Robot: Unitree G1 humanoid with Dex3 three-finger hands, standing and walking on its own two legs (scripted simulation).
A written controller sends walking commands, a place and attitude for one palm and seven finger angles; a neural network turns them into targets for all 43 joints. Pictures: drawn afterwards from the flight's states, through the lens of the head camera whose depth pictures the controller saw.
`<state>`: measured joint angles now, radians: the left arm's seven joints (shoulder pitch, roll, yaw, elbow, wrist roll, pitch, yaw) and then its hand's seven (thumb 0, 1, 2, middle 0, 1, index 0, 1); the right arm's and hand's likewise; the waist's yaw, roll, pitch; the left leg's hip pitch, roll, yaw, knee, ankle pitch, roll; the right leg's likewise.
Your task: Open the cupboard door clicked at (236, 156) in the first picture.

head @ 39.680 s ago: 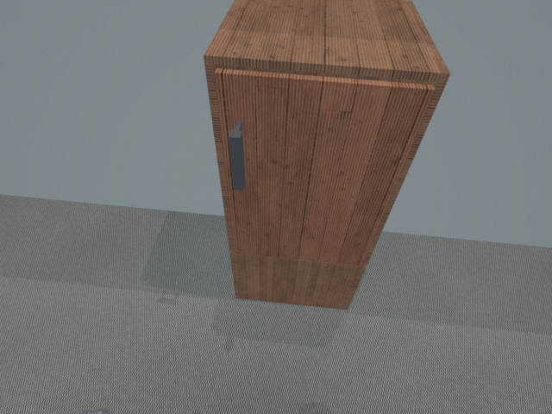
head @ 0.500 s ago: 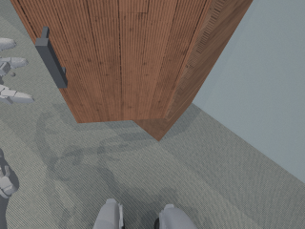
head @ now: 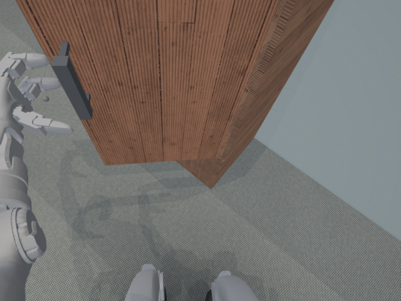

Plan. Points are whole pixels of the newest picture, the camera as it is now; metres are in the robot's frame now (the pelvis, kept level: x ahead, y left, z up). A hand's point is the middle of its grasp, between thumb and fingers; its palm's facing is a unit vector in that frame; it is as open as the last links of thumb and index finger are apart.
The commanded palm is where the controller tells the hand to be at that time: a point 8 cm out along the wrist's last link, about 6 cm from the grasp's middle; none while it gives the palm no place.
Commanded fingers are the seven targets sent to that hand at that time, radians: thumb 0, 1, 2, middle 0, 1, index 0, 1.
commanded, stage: slide the fingers in behind the handle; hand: left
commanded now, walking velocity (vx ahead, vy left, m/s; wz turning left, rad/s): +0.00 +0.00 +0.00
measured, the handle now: (76, 83) +0.51 +0.23 +0.08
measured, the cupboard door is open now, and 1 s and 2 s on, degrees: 46 46 46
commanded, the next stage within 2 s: move the hooked fingers beside the handle in 1.04 s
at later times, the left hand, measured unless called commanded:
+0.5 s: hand (52, 100) +0.47 +0.26 +0.08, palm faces +0.16 -0.99 +0.00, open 14.5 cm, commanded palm +0.45 +0.25 +0.08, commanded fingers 0.00 -0.50 0.30 -0.30 -1.20 -0.30 -1.20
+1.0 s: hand (57, 103) +0.46 +0.25 +0.08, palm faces +0.18 -0.98 +0.00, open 15.0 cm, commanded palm +0.45 +0.24 +0.08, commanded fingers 0.00 -0.50 0.30 -0.30 -1.20 -0.30 -1.20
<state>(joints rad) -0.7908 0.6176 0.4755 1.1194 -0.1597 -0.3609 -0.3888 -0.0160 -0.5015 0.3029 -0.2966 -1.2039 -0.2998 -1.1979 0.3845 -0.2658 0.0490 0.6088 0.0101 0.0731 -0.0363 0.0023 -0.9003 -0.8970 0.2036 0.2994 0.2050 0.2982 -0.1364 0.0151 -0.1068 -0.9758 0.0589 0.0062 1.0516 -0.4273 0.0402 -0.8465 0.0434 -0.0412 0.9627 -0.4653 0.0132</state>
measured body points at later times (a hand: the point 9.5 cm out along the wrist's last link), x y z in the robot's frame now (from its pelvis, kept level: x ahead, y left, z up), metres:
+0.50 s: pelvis +0.00 -0.01 +0.00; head +0.12 +0.03 +0.44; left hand +0.45 +0.31 +0.08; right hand +0.05 -0.28 -0.11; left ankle +0.04 +0.09 -0.67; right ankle -0.01 -0.14 -0.67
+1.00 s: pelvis +0.01 -0.01 +0.00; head +0.11 +0.02 +0.44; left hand +0.44 +0.30 +0.08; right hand +0.07 -0.27 -0.12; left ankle +0.04 +0.09 -0.67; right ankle -0.01 -0.14 -0.67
